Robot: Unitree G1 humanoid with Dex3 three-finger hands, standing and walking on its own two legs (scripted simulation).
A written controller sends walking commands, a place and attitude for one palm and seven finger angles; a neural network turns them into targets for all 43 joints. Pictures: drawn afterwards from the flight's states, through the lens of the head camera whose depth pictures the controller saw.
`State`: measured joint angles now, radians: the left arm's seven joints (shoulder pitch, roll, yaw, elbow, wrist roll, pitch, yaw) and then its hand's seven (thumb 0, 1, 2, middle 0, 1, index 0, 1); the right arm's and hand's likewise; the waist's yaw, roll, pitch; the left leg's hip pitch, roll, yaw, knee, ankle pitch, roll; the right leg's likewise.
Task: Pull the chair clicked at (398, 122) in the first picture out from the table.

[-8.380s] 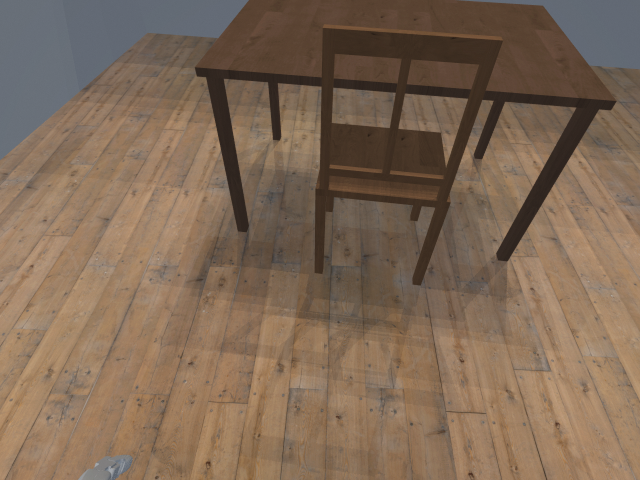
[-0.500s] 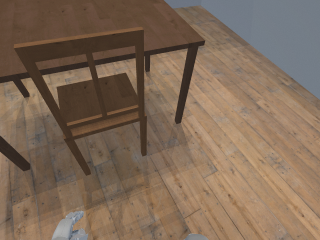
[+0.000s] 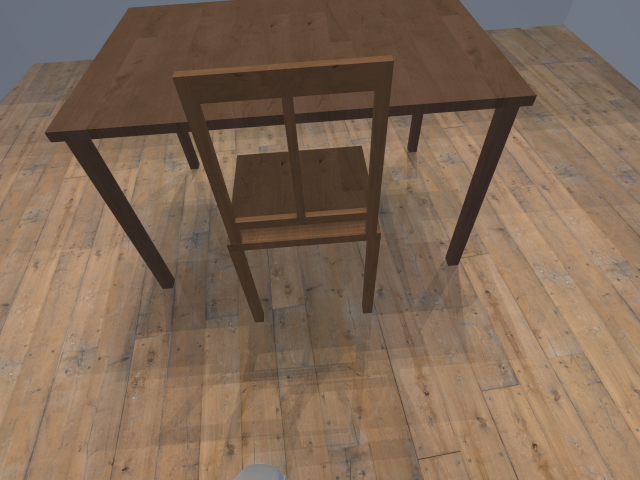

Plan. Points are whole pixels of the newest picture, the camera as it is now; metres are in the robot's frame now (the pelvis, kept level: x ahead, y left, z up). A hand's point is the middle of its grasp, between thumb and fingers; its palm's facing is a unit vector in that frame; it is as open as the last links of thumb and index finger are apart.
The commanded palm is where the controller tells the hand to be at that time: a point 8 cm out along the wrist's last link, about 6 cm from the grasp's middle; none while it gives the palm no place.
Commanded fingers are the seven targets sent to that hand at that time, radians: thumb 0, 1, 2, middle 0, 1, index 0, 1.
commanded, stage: turn to face it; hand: left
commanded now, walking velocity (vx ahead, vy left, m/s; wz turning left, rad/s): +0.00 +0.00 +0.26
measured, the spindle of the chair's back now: (295, 163) +0.75 +0.10 -0.08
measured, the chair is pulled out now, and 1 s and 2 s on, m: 0.00 0.00 0.00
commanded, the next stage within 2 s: take the last steps up to it in 0.02 s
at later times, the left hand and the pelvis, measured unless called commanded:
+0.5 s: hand out of the picture +0.04 +0.25 -0.18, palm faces +0.10 -0.98 -0.18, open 7.4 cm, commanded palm none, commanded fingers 0.00 0.90 0.90 -0.20 -0.30 -0.20 -0.30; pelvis +0.04 +0.05 +0.00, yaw +3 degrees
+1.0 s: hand (249, 424) +0.23 +0.13 -0.16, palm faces +0.08 -0.97 -0.21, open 7.2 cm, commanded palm none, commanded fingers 0.00 0.90 0.90 -0.20 -0.30 -0.20 -0.30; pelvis +0.20 -0.05 +0.00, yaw +4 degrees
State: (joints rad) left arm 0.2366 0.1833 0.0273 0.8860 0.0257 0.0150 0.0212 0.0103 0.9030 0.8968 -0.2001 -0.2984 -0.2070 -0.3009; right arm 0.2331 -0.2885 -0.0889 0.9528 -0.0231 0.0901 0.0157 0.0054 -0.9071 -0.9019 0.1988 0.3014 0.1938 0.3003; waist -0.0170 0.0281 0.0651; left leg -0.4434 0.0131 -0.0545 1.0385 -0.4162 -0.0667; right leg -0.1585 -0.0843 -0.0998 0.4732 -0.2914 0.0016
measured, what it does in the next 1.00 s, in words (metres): walks ahead: left foot, then right foot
